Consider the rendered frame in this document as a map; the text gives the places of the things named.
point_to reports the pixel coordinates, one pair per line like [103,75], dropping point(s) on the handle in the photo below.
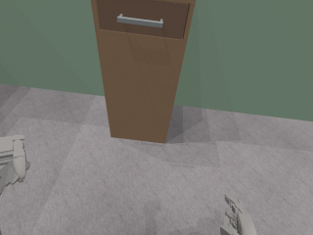
[126,20]

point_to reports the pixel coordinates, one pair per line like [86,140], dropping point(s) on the robot right hand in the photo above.
[242,223]

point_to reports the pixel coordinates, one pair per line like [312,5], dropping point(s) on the robot left hand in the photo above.
[13,156]

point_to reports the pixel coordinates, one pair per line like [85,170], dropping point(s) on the cabinet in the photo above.
[140,76]

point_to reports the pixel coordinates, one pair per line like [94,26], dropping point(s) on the drawer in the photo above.
[173,15]

